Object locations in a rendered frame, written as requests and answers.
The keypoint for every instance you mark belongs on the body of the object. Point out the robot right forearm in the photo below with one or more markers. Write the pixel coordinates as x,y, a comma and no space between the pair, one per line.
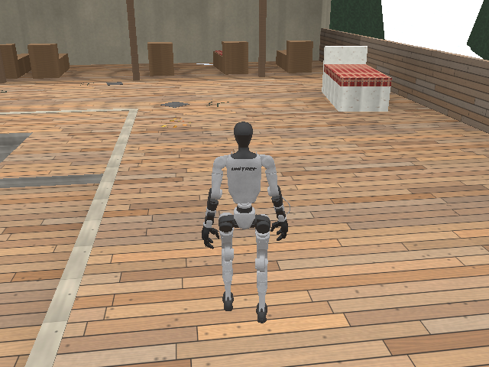
278,206

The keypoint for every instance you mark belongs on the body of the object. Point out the right robot upper arm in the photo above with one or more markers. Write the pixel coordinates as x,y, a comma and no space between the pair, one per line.
268,162

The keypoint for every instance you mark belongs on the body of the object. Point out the left robot upper arm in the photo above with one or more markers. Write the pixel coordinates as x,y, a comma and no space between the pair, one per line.
217,174

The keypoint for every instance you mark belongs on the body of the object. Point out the left robot hand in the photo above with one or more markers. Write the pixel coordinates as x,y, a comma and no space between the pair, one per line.
205,236

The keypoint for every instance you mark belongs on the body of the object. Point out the right robot hand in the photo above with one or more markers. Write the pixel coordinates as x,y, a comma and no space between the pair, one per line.
283,230

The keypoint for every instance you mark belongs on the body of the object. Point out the robot left forearm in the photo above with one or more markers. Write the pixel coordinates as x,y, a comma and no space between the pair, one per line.
210,211

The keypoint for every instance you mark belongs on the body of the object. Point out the robot left foot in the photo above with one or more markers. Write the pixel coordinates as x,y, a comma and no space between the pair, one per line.
228,304

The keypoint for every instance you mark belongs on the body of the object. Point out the left robot shin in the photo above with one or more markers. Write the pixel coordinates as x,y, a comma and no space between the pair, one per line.
227,273

